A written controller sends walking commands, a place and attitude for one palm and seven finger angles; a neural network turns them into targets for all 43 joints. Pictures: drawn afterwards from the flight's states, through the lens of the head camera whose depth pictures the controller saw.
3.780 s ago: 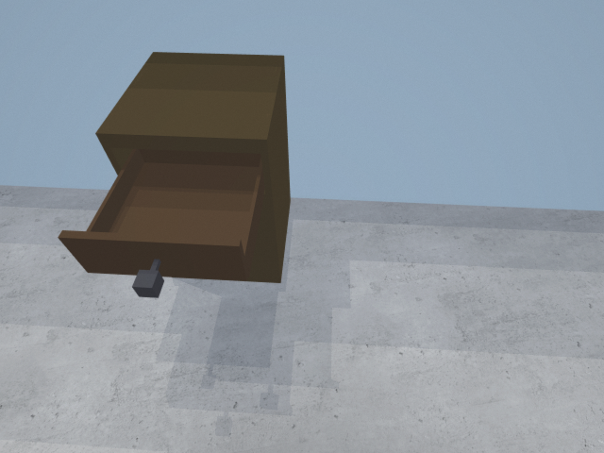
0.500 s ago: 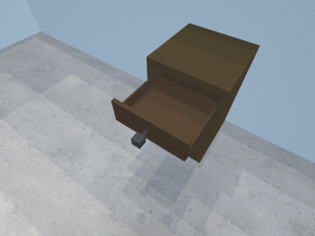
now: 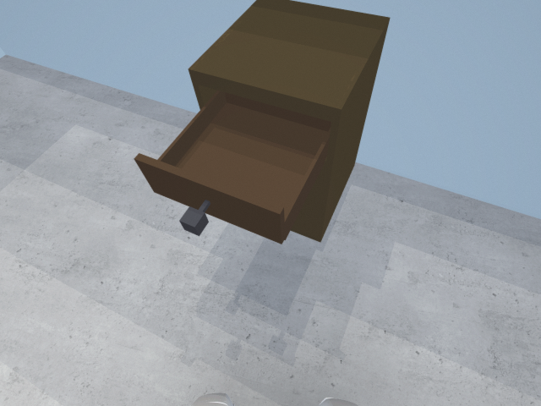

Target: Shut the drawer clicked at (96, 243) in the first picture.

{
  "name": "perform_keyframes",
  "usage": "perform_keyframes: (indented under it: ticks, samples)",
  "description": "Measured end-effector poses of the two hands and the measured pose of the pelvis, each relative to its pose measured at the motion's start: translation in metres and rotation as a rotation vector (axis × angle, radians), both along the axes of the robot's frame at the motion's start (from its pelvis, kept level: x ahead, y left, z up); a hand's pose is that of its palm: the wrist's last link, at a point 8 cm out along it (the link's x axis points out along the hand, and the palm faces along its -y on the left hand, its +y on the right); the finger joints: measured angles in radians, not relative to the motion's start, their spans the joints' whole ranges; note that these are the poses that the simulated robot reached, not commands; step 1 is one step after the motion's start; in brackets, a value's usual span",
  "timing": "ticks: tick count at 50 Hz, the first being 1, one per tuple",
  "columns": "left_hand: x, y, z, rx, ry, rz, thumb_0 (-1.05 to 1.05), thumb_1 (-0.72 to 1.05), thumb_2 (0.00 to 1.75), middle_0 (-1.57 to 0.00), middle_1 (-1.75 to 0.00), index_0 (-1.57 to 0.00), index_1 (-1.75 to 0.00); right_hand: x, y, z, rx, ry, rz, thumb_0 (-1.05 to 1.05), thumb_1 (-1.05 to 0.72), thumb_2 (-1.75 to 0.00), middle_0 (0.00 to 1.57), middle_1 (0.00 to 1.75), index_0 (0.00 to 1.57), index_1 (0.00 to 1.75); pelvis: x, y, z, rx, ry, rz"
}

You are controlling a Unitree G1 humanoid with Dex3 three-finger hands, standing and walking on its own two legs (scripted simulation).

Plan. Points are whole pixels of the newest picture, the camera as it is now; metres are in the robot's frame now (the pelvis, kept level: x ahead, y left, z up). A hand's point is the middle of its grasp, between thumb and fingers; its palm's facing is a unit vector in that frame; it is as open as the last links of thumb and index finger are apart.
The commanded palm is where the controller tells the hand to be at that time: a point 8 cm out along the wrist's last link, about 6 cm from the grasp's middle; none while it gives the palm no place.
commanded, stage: turn to face it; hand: left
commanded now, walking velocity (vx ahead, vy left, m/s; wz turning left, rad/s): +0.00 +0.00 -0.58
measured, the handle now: (199, 214) +0.50 +0.23 -0.18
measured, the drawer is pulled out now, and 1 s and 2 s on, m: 0.30 0.30 0.30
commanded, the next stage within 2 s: come to a stop and stand still in 0.64 s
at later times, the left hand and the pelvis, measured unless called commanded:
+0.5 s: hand out of the picture +0.08 +0.16 -0.14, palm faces -0.11 -0.97 -0.23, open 7.3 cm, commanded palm none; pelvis +0.02 -0.02 +0.02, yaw -13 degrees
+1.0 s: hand (180, 348) +0.21 +0.19 -0.15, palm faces -0.34 -0.92 -0.21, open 7.3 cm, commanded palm none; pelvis +0.05 +0.03 +0.03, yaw -21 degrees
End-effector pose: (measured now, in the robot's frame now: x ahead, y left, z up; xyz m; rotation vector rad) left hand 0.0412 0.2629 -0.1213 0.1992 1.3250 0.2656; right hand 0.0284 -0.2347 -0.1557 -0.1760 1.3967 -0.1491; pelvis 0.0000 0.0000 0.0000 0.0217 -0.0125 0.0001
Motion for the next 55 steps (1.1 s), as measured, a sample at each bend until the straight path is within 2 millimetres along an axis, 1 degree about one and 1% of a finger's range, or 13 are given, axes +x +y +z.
perform_keyframes:
  ticks: [9,13,17,21,25,30,34,36,39,43,45,50,55]
  samples:
    - [0.017,-0.032,0.022,0.011,0.016,-0.088,0.0,0.91,0.89,-0.2,-0.3,-0.2,-0.3,0.041,-0.043,0.026,-0.021,-0.136,-0.065,0.0,-0.9,-0.9,0.2,0.3,0.2,0.3,0.001,-0.022,0.021,0.031,0.024,-0.092]
    - [0.023,-0.045,0.022,-0.008,0.016,-0.115,0.0,0.91,0.89,-0.2,-0.3,-0.2,-0.3,0.055,-0.053,0.033,-0.038,-0.191,-0.092,0.0,-0.9,-0.9,0.2,0.3,0.2,0.3,0.005,-0.025,0.023,0.023,0.023,-0.13]
    - [0.029,-0.054,0.018,-0.03,0.01,-0.135,0.0,0.91,0.89,-0.21,-0.3,-0.21,-0.3,0.062,-0.057,0.039,-0.054,-0.217,-0.113,0.0,-0.91,-0.9,0.2,0.3,0.2,0.3,0.01,-0.025,0.023,0.013,0.019,-0.161]
    - [0.034,-0.056,0.013,-0.052,0.016,-0.16,0.0,0.91,0.89,-0.21,-0.3,-0.21,-0.3,0.063,-0.054,0.044,-0.063,-0.228,-0.133,0.0,-0.9,-0.9,0.2,0.3,0.2,0.3,0.015,-0.022,0.023,0.005,0.022,-0.191]
    - [0.041,-0.051,0.009,-0.067,0.035,-0.191,0.0,0.91,0.89,-0.21,-0.3,-0.21,-0.3,0.061,-0.045,0.047,-0.067,-0.225,-0.157,0.0,-0.9,-0.9,0.2,0.3,0.2,0.3,0.021,-0.016,0.023,-0.002,0.031,-0.219]
    - [0.056,-0.034,0.003,-0.07,0.054,-0.23,0.0,0.91,0.89,-0.21,-0.3,-0.21,-0.3,0.057,-0.027,0.049,-0.072,-0.213,-0.193,0.0,-0.9,-0.9,0.2,0.3,0.2,0.3,0.031,-0.002,0.022,-0.008,0.044,-0.255]
    - [0.077,-0.015,-0.005,-0.069,0.052,-0.259,0.0,0.91,0.89,-0.21,-0.3,-0.21,-0.3,0.052,-0.008,0.05,-0.085,-0.213,-0.228,0.0,-0.9,-0.9,0.2,0.3,0.2,0.3,0.042,0.014,0.018,-0.022,0.05,-0.276]
    - [0.092,-0.005,-0.012,-0.071,0.04,-0.27,0.0,0.91,0.89,-0.21,-0.3,-0.21,-0.3,0.046,0.002,0.048,-0.099,-0.211,-0.238,0.0,-0.9,-0.9,0.2,0.3,0.2,0.3,0.047,0.022,0.013,-0.031,0.054,-0.28]
    - [0.117,0.003,-0.01,-0.066,0.015,-0.306,0.0,0.91,0.89,-0.2,-0.3,-0.2,-0.3,0.031,0.018,0.051,-0.103,-0.169,-0.243,0.0,-0.9,-0.9,0.2,0.3,0.2,0.3,0.049,0.031,0.017,-0.029,0.042,-0.309]
    - [0.147,0.004,-0.002,-0.068,-0.018,-0.359,0.0,0.91,0.89,-0.2,-0.3,-0.2,-0.3,0.003,0.037,0.054,-0.091,-0.098,-0.27,0.0,-0.9,-0.9,0.2,0.3,0.2,0.3,0.05,0.036,0.024,-0.049,0.048,-0.327]
    - [0.159,0.001,0.0,-0.072,-0.029,-0.385,0.0,0.91,0.89,-0.2,-0.3,-0.2,-0.3,-0.014,0.04,0.057,-0.097,-0.06,-0.299,0.0,-0.91,-0.9,0.21,0.3,0.2,0.3,0.05,0.036,0.026,-0.056,0.055,-0.337]
    - [0.178,-0.021,0.0,-0.092,-0.035,-0.447,0.0,0.91,0.89,-0.2,-0.3,-0.2,-0.3,-0.062,0.041,0.063,-0.103,0.03,-0.37,0.0,-0.92,-0.9,0.21,0.3,0.2,0.3,0.049,0.028,0.03,-0.067,0.067,-0.363]
    - [0.186,-0.063,0.0,-0.123,-0.049,-0.506,0.0,0.91,0.9,-0.2,-0.3,-0.2,-0.3,-0.11,0.037,0.061,-0.08,0.116,-0.435,0.0,-0.91,-0.9,0.21,0.3,0.2,0.3,0.041,0.011,0.028,-0.061,0.065,-0.374]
